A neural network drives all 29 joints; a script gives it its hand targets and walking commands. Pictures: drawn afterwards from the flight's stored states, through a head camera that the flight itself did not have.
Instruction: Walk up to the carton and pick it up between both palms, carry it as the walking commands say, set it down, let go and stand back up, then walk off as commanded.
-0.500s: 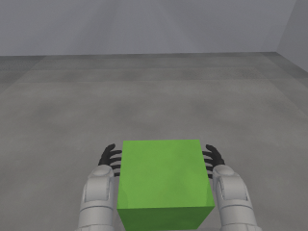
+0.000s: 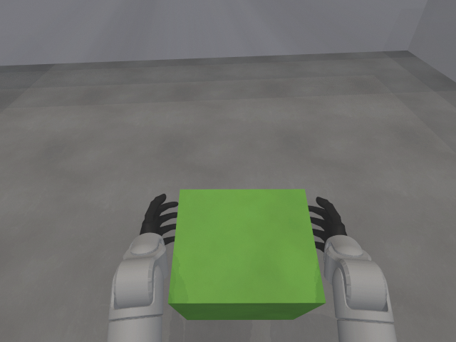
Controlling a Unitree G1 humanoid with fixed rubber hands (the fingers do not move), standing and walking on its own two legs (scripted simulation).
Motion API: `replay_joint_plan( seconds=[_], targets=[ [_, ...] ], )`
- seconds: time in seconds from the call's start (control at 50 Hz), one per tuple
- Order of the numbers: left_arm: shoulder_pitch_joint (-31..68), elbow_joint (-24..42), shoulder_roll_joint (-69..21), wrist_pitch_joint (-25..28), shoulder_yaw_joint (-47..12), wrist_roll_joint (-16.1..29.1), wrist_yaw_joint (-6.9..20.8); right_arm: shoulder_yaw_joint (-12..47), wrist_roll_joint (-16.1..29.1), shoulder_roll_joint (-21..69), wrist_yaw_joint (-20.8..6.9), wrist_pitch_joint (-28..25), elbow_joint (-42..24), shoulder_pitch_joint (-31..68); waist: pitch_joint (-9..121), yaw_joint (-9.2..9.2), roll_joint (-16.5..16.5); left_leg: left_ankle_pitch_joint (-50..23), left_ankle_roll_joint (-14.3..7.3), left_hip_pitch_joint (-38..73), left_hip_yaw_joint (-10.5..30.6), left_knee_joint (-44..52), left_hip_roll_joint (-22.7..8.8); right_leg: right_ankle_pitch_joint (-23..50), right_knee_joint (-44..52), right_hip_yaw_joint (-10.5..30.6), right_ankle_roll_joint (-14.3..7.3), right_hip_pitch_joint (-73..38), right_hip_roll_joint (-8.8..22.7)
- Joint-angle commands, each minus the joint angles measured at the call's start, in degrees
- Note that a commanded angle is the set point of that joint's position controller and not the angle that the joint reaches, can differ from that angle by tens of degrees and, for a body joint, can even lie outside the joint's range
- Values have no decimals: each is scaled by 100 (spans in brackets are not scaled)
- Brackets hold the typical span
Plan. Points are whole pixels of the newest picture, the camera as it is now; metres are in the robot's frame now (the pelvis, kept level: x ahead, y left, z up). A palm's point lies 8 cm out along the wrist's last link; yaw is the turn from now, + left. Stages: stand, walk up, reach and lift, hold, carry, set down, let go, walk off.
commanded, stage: carry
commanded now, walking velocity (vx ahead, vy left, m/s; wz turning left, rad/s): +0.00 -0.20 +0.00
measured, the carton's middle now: (241, 259) +0.30 +0.00 +0.01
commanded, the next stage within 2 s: none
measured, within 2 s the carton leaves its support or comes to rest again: neither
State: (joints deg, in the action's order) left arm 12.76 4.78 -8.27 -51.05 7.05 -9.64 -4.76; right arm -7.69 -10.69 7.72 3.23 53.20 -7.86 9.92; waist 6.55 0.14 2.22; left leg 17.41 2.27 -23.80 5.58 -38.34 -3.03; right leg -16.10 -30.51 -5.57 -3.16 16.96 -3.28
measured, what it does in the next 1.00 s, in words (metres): steps to the right: right foot, then left foot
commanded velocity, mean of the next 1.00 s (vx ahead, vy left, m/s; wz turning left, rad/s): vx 0.00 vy -0.15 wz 0.00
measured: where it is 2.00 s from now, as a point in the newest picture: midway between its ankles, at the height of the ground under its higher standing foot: outside the picture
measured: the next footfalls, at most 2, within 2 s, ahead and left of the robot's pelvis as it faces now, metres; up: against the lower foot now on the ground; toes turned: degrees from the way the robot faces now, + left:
right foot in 0.28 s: +0.06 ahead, -0.15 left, +0.00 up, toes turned -6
left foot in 0.58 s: +0.00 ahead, +0.01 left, +0.00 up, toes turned +17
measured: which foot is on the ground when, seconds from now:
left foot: down 0.00-0.30, up 0.32-0.56, down 0.58-0.84, up 0.86-1.00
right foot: down 0.00-0.16, up 0.18-0.26, down 0.28-0.58, up 0.60-0.80, down 0.82-1.00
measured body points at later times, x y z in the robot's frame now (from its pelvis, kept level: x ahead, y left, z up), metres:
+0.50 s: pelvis -0.01 -0.10 +0.00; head -0.03 -0.10 +0.45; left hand +0.23 +0.08 +0.10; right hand +0.25 -0.23 +0.09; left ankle -0.04 +0.02 -0.69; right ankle +0.02 -0.14 -0.73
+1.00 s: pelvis -0.03 -0.22 +0.00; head -0.05 -0.24 +0.45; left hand +0.20 -0.05 +0.10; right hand +0.22 -0.35 +0.09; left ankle -0.07 -0.08 -0.70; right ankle +0.02 -0.31 -0.73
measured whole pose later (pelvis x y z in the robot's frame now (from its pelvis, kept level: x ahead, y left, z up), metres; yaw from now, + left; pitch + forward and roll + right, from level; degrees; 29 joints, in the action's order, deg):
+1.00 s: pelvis -0.03 -0.22 +0.00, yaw +7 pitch +4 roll +1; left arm 0.0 29.2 -7.4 -68.6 2.1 -3.6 -8.2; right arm -2.2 -4.1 7.4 7.8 71.6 -31.7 -1.3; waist 7.8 0.7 1.6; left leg 27.4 2.6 -25.7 -5.2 -48.5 -6.0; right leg -12.2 -31.1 -8.3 -2.8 23.0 2.1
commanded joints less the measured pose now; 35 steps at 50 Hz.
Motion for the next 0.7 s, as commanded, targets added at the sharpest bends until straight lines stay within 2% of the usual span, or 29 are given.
replay_joint_plan(
  seconds=[0.0,0.04,0.08,0.1,0.12,0.14,0.16,0.18,0.2,0.22,0.24,0.26,0.28,0.3,0.32,0.34,0.36,0.38,0.44,0.48,0.52,0.54,0.56,0.58,0.6,0.62,0.64,0.66,0.68],
  targets=[
    [1877,913,-5396,-462,-3905,1914,1161,4159,2238,5019,-1091,335,-1313,2740,1258,-16,-988,1160,-75,-583,-897,-1059,-115,3110,694,1471,-866,-955,2123],
    [1586,1466,-5283,-768,-3897,2010,946,4344,2509,5039,-944,621,-1811,2577,1208,26,-761,818,-132,-449,-1013,-574,-224,3607,341,1067,-780,-882,1817],
    [1209,1899,-5016,-1097,-3854,2094,700,4332,2608,4873,-762,945,-2202,2125,1383,51,-891,-169,-172,-12,-1178,323,-194,4002,-108,641,-499,-846,1490],
    [1058,2044,-4874,-1246,-3825,2105,606,4256,2594,4755,-678,1087,-2292,1908,1529,78,-844,-807,-220,487,-1067,713,-351,4063,-445,500,-315,-605,1358],
    [943,2171,-4745,-1394,-3803,2121,525,4134,2558,4597,-596,1219,-2333,1690,1721,90,-472,-1982,-327,1271,-515,867,-824,3380,-929,398,-51,7,1152],
    [854,2305,-4598,-1545,-3835,2162,467,4009,2495,4433,-489,1308,-2305,1469,1814,83,667,-4179,-774,1845,724,558,-1912,1754,-1548,200,372,878,834],
    [867,2344,-4543,-1671,-3842,2192,420,3877,2423,4356,-401,1393,-2279,1284,1650,76,1450,-4849,-1143,2051,1257,861,-2396,-1091,-1627,125,464,1511,530],
    [1096,2527,-4588,-1724,-3922,2288,396,3797,2401,4355,-358,1443,-2411,1308,1509,86,1409,-4595,-1199,1966,1201,1085,-2443,-1606,-1741,427,409,1678,627],
    [1212,2643,-4629,-1752,-3938,2357,398,3783,2355,4421,-319,1466,-2504,1357,1390,71,1085,-3973,-1107,1706,945,1167,-2361,-1462,-1479,502,360,1546,726],
    [1247,2735,-4648,-1765,-3923,2428,406,3808,2350,4499,-273,1477,-2630,1489,1276,34,954,-3311,-900,1234,512,1161,-2121,-1037,-965,374,318,1109,692],
    [1165,2702,-4652,-1794,-3882,2462,405,3815,2327,4499,-220,1506,-2720,1548,1269,-34,850,-2606,-601,720,-49,1020,-1702,-392,-294,49,263,420,504],
    [1113,2690,-4615,-1823,-3853,2467,397,3795,2297,4431,-185,1534,-2756,1458,1243,-18,644,-1816,-363,387,-467,752,-1293,-35,252,-166,230,-62,405],
    [1063,2654,-4514,-1849,-3817,2436,399,3761,2238,4320,-151,1568,-2702,1300,1182,10,25,-1020,-190,16,-802,289,-922,124,830,110,194,-457,663],
    [890,2521,-4399,-1883,-3747,2334,378,3760,2162,4166,-122,1618,-2725,1245,1012,-19,-1296,596,116,-887,-1359,-649,-345,1044,1199,1431,-101,-745,1741],
    [839,2535,-4493,-1901,-3796,2325,359,3834,2217,4127,-111,1654,-2820,1466,995,-64,-1604,1722,144,-964,-1294,-1480,-298,1628,1250,1741,-556,-465,2266],
    [855,2633,-4472,-1903,-3836,2319,350,3891,2279,4170,-126,1668,-2828,1519,917,-76,-1191,1798,102,-1007,-1116,-2037,-288,1698,1222,1657,-776,-374,2266],
    [790,2647,-4445,-1903,-3803,2293,339,3946,2334,4176,-142,1679,-2845,1528,916,-89,-852,1596,59,-983,-1052,-2309,-321,1485,1196,1429,-866,-298,2179],
    [784,2679,-4437,-1898,-3781,2285,324,3973,2373,4203,-154,1686,-2840,1487,943,-88,-701,1354,36,-986,-1047,-2286,-354,1434,1125,1223,-893,-360,2051],
    [750,2719,-4422,-1890,-3793,2256,284,3914,2365,4208,-151,1677,-2779,1322,998,-74,-774,1100,-7,-620,-1296,-1437,-271,1813,805,663,-777,-441,1720],
    [604,2688,-4347,-1915,-3797,2240,267,3846,2307,4095,-121,1686,-2764,1202,1046,-92,-863,975,-91,-288,-1452,-768,-140,1664,713,665,-787,-373,1688],
    [544,2672,-4266,-1954,-3814,2244,250,3772,2248,4027,-105,1714,-2676,1043,1103,-6,-794,192,-164,318,-1576,455,-81,1458,529,556,-641,-221,1575],
    [535,2663,-4237,-1969,-3819,2246,242,3737,2235,4016,-109,1724,-2645,1023,1198,37,-760,-333,-209,907,-1440,1079,-292,1397,376,481,-441,57,1508],
    [584,2662,-4226,-1984,-3834,2255,236,3676,2224,3975,-120,1726,-2603,975,1246,83,-342,-470,-354,1658,-624,1492,-914,1168,-192,368,-140,744,1344],
    [615,2750,-4191,-2008,-3896,2290,261,3655,2210,3939,-107,1695,-2551,917,1091,80,1004,-1787,-874,2006,1056,1637,-2353,37,-983,-17,420,1730,890],
    [902,2839,-4225,-2004,-3955,2313,280,3651,2238,4040,-117,1677,-2514,952,790,126,1467,-2491,-1496,1673,1613,1911,-2915,-1279,-2165,204,534,2137,715],
    [1018,2898,-4390,-1964,-4025,2367,296,3666,2282,4158,-132,1654,-2613,1064,685,73,877,-2405,-1527,1351,1306,1935,-2803,-1201,-2753,746,491,2058,866],
    [1054,2925,-4493,-1932,-4066,2390,316,3710,2273,4270,-150,1637,-2655,1192,640,33,466,-1915,-1305,1117,842,1951,-2579,-1064,-2708,823,486,1922,942],
    [1012,2902,-4517,-1904,-4050,2361,341,3810,2295,4377,-165,1614,-2718,1333,536,1,418,-1749,-1035,963,342,1937,-2308,-914,-2354,704,460,1792,980],
    [926,2840,-4502,-1897,-4012,2352,356,3828,2303,4407,-164,1603,-2760,1375,531,-5,598,-1855,-812,840,-145,1843,-1993,-755,-1966,448,449,1520,889]
  ],
)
